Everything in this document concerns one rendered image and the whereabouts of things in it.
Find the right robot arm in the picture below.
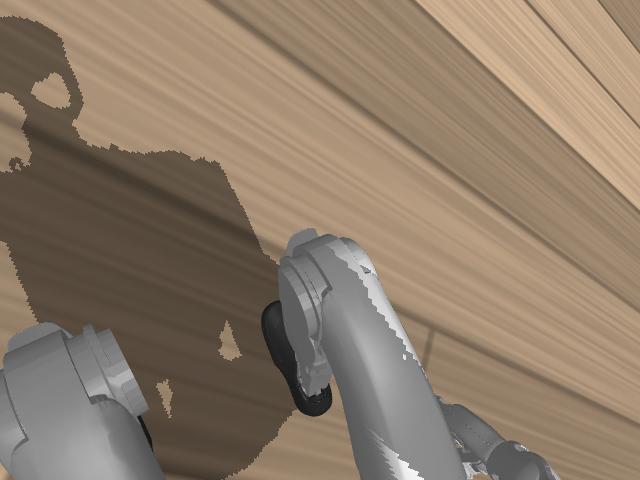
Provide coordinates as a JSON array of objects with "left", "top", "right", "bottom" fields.
[{"left": 486, "top": 441, "right": 562, "bottom": 480}]

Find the right robot hand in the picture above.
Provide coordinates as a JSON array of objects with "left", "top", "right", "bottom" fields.
[{"left": 435, "top": 395, "right": 506, "bottom": 479}]

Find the right robot foot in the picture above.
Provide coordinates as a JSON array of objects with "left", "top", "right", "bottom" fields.
[{"left": 261, "top": 300, "right": 332, "bottom": 417}]

